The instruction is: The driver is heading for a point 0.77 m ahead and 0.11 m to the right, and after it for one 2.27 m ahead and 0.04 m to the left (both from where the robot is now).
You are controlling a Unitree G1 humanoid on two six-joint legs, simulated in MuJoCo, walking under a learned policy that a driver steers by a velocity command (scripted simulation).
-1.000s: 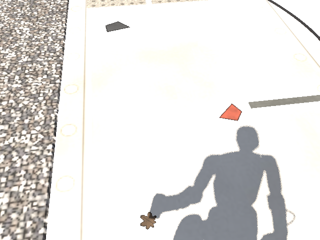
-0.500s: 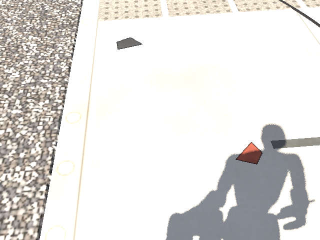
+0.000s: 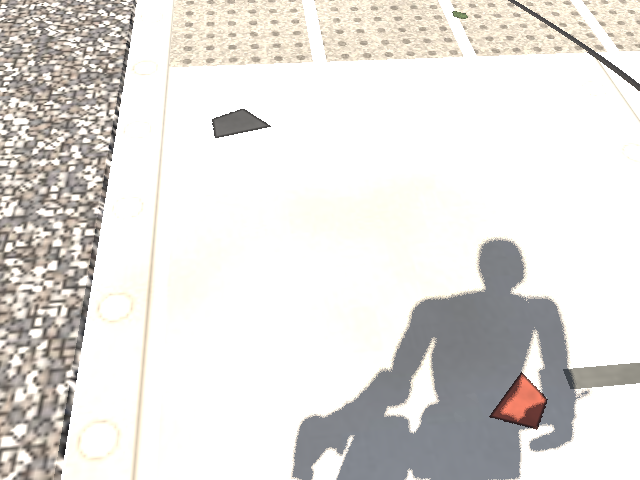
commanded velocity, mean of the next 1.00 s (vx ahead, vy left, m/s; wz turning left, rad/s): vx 0.50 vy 0.00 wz -0.01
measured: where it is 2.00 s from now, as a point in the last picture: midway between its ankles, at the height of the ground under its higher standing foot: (345, 272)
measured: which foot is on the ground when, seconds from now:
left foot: down 0.00-0.42, up 0.44-0.94, down 0.96-1.00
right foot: up 0.00-0.40, down 0.42-0.96, up 0.98-1.00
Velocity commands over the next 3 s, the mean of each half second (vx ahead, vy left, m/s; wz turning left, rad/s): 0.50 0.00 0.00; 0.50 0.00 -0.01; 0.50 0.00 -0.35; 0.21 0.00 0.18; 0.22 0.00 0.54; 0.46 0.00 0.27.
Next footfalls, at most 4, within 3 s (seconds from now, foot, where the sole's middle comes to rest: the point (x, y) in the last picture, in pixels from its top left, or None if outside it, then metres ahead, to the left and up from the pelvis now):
0.42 right None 0.41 -0.15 -0.78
0.96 left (277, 381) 0.70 0.10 -0.78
1.54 right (389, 282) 0.98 -0.18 -0.78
2.04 left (308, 243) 1.10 0.03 -0.78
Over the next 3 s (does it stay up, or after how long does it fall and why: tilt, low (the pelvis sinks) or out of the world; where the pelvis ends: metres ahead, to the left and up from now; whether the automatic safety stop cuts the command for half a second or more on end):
stays up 1.31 0.02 -0.02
